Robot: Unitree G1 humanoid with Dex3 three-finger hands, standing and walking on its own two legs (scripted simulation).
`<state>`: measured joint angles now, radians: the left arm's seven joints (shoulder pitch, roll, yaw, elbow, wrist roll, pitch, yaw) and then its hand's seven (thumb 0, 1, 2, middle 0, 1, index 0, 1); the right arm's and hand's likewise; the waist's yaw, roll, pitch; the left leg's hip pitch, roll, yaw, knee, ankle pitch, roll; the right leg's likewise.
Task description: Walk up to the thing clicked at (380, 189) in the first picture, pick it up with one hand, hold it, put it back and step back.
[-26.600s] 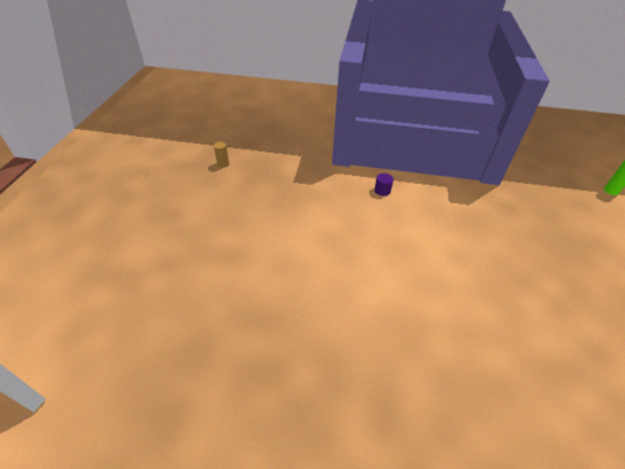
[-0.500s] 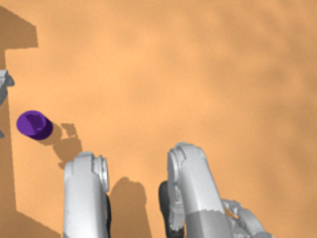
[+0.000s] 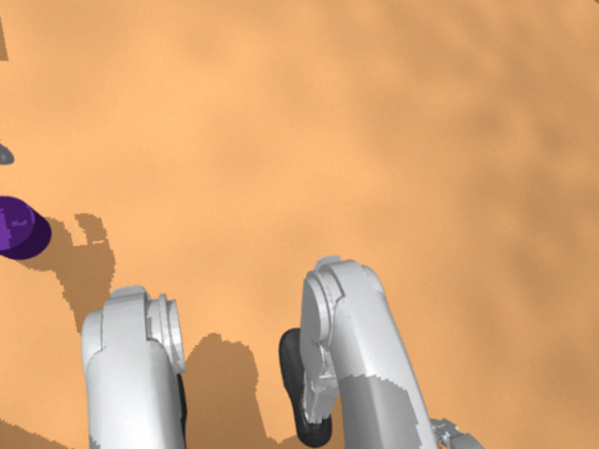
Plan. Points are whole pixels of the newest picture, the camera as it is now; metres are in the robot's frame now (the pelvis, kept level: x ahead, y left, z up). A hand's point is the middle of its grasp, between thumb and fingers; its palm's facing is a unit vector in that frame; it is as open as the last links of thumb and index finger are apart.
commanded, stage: home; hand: left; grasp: from above
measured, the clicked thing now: (12, 229) +0.45 +0.35 -0.29
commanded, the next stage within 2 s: none
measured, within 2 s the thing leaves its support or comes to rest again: neither
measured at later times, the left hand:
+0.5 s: hand out of the picture +0.32 +0.29 +0.04, palm faces -0.21 -0.73 -0.65, open 7.8 cm
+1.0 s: hand out of the picture +0.25 +0.23 +0.26, palm faces +0.18 -0.95 -0.24, open 7.4 cm
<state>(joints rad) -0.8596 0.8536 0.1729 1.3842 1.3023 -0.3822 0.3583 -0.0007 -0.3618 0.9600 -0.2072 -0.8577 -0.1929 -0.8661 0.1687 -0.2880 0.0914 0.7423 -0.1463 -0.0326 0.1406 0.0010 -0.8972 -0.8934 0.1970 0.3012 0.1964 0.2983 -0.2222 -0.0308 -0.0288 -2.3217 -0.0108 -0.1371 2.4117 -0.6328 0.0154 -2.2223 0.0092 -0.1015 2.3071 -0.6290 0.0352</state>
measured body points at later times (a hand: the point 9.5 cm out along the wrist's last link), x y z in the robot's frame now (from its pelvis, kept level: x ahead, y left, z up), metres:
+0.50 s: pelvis +0.02 +0.00 +0.16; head +0.18 +0.06 +0.57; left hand +0.33 +0.32 +0.08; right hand +0.22 -0.24 +0.05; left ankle +0.09 +0.12 -0.29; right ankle +0.12 -0.12 -0.29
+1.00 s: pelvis +0.06 +0.00 +0.34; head +0.13 +0.04 +0.78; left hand +0.23 +0.27 +0.28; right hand +0.25 -0.21 +0.26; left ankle +0.09 +0.12 -0.29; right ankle +0.11 -0.12 -0.29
